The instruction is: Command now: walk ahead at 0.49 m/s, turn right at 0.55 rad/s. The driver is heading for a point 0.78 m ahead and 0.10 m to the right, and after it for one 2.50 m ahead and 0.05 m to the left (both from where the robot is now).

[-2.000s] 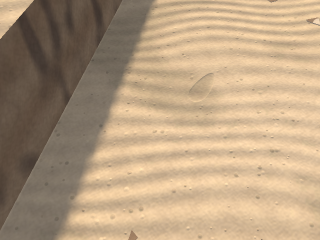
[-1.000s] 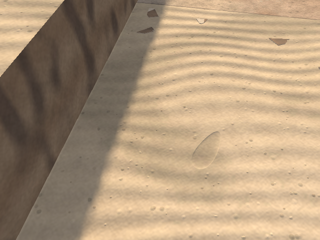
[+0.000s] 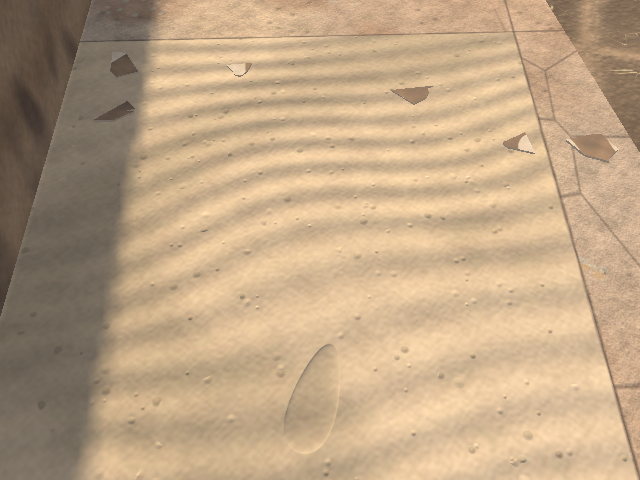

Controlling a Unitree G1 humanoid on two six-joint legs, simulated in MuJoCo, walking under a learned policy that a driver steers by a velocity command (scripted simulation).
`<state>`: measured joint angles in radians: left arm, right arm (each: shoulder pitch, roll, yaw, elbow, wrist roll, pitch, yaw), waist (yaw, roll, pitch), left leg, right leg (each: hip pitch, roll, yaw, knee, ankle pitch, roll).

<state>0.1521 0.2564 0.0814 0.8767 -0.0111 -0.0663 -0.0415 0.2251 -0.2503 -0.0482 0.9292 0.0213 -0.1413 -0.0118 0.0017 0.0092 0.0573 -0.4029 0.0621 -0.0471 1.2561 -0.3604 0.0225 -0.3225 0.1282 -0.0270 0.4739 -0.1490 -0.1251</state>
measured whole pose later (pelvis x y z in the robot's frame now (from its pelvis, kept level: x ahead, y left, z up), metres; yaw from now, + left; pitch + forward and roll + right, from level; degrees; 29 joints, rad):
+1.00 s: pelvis +0.52 -0.11 +0.01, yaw -25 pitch +2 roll +0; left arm 0.21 0.26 0.05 0.73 0.00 -0.06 -0.03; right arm 0.26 -0.30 -0.05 0.90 0.03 -0.09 0.01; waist -0.01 0.03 0.03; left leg -0.45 0.09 -0.01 1.16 -0.36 0.02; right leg -0.31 0.03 -0.06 0.46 -0.18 -0.06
